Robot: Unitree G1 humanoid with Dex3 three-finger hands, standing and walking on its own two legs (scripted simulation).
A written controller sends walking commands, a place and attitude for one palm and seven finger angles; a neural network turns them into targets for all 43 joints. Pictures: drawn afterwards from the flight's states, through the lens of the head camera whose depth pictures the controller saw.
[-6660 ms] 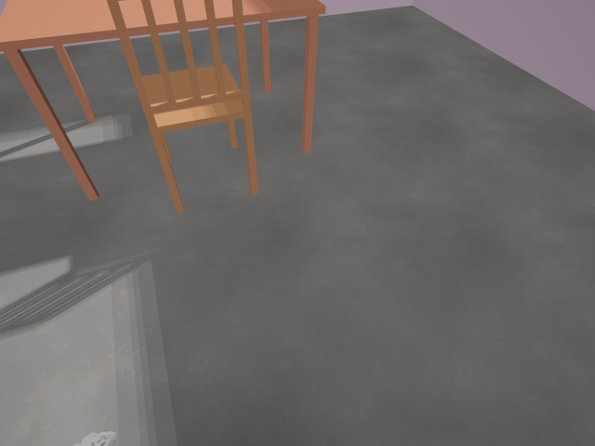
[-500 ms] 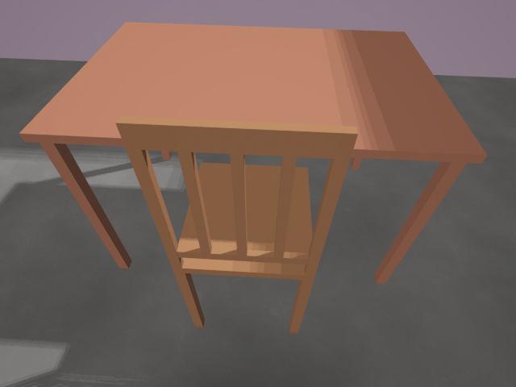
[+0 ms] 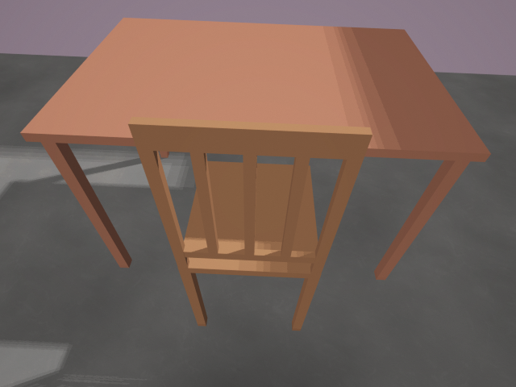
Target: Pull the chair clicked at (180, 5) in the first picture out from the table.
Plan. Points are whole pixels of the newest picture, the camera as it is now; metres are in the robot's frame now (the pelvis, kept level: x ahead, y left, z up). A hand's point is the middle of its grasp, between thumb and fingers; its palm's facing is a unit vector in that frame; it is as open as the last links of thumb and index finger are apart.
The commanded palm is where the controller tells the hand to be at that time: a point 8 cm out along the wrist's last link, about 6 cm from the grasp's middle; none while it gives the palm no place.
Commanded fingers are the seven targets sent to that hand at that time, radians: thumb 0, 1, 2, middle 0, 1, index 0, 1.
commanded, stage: look again from close up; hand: left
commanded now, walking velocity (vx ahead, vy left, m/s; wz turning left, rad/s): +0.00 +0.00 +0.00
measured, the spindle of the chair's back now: (249, 211) +0.47 +0.05 -0.06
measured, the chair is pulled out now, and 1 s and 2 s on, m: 0.00 0.00 0.00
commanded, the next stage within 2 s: raise the hand toward the chair's back in 0.60 s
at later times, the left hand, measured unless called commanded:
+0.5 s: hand out of the picture -0.02 +0.18 -0.18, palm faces +0.02 -0.98 -0.18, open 7.4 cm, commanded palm none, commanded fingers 0.00 0.90 0.90 -0.20 -0.30 -0.20 -0.30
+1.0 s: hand (169, 332) +0.20 +0.15 -0.02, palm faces +0.01 -1.00 +0.01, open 8.2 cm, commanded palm +0.12 +0.22 -0.07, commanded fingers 0.00 0.53 0.74 -0.16 -0.24 -0.16 -0.24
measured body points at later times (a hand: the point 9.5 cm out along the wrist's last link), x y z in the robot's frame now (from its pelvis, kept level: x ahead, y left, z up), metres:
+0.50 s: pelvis +0.00 +0.01 +0.00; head +0.01 +0.01 +0.45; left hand -0.02 +0.23 -0.16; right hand +0.00 -0.21 -0.16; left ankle +0.03 +0.10 -0.74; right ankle +0.01 -0.13 -0.74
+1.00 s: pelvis -0.01 -0.01 -0.06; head +0.00 +0.00 +0.39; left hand +0.20 +0.20 -0.02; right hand +0.17 -0.28 -0.11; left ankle +0.03 +0.10 -0.74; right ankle +0.01 -0.13 -0.74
